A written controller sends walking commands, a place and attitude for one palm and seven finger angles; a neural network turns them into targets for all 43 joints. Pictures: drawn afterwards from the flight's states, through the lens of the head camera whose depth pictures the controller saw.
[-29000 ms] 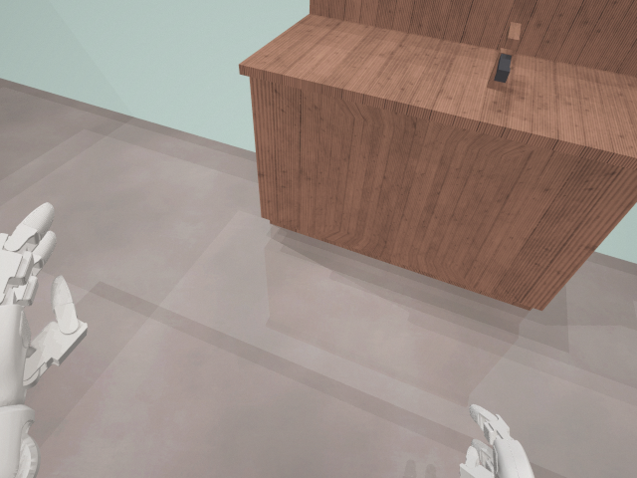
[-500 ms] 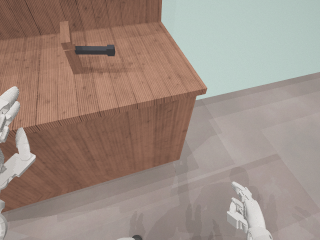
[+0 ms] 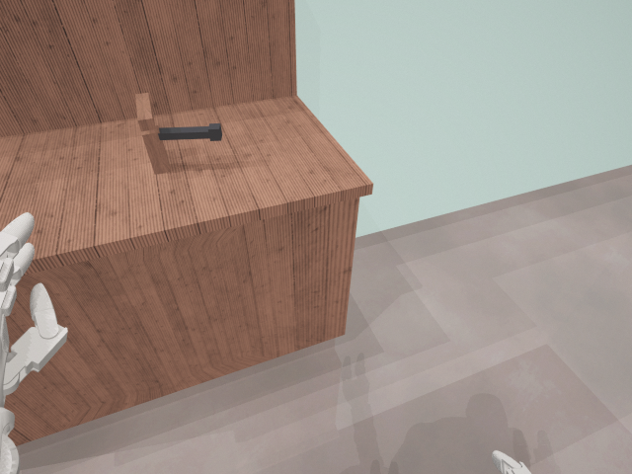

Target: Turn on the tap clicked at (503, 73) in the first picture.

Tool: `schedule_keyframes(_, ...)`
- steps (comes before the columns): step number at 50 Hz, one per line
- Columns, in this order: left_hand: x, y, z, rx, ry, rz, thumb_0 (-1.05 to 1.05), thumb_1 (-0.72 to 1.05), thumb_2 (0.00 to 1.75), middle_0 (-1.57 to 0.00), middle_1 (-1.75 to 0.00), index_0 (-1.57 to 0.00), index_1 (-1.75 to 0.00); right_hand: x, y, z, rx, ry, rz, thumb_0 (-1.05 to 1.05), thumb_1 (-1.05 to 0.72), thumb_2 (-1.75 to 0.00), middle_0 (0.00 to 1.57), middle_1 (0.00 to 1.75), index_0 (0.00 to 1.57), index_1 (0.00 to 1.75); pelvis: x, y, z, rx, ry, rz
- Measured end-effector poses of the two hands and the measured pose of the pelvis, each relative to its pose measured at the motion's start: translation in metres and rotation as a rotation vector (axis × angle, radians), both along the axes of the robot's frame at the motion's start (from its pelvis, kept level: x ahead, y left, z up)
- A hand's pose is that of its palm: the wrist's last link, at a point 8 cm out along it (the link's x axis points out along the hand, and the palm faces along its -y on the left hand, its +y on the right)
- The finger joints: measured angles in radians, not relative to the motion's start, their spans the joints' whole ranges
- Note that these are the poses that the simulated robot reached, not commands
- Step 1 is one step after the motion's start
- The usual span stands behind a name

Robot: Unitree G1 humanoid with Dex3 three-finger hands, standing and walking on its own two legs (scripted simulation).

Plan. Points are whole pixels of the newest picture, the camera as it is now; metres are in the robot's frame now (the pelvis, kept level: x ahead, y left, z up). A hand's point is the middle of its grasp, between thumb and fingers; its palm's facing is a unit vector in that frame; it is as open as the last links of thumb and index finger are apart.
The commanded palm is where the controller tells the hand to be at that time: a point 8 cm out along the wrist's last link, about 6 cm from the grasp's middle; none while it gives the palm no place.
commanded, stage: stop stepping back and stand still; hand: left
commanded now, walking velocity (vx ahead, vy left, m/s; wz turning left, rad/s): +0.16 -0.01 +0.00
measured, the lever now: (215, 132) +0.79 +0.23 +0.07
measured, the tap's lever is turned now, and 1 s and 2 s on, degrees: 74 74 74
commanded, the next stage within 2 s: stand and check the lever's angle in 0.24 s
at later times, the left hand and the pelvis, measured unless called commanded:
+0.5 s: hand (78, 331) +0.22 +0.23 +0.17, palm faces +0.45 -0.79 -0.43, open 7.4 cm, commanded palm +0.16 +0.27 +0.18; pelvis +0.00 -0.02 -0.01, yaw +1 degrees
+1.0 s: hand (93, 312) +0.25 +0.24 +0.15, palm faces +0.37 -0.85 -0.38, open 7.4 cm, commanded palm +0.19 +0.28 +0.18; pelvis +0.03 +0.00 +0.00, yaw +0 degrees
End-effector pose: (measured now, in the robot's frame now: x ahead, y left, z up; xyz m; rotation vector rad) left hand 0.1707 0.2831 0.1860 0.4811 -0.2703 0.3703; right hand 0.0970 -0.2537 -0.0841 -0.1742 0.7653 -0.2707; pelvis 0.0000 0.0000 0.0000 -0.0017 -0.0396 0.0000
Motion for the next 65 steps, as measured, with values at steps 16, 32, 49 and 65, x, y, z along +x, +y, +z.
schedule_keyframes(16,-0.012,-0.02,-0.005,-0.013,-0.034,-0.054,0.02,0.89,0.9,-0.21,-0.3,-0.21,-0.3,0.038,0.013,-0.001,-0.006,-0.053,0.113,0.02,-0.9,-0.89,0.21,0.3,0.2,0.3,-0.014,-0.005,-0.012,0.01,-0.012,0.005)
schedule_keyframes(32,0.016,-0.031,-0.022,-0.057,0.102,-0.002,0.02,0.89,0.9,-0.21,-0.3,-0.21,-0.3,0.071,0.008,-0.006,0.048,0.011,0.152,0.02,-0.9,-0.89,0.21,0.3,0.2,0.3,0.016,-0.018,-0.002,0.021,0.001,0.021)
schedule_keyframes(49,0.037,-0.007,-0.015,-0.061,0.086,0.002,0.02,0.89,0.9,-0.21,-0.3,-0.21,-0.3,0.112,0.019,0.017,0.017,-0.081,0.128,0.01,-0.9,-0.89,0.2,0.3,0.2,0.3,0.034,-0.001,0.002,-0.006,0.014,0.001)
schedule_keyframes(65,0.029,0.013,-0.011,-0.07,0.064,0.02,0.02,0.89,0.9,-0.21,-0.3,-0.21,-0.3,0.095,0.041,0.014,0.018,-0.038,0.14,0.01,-0.9,-0.89,0.21,0.3,0.2,0.3,0.027,0.015,0.005,-0.014,0.017,-0.004)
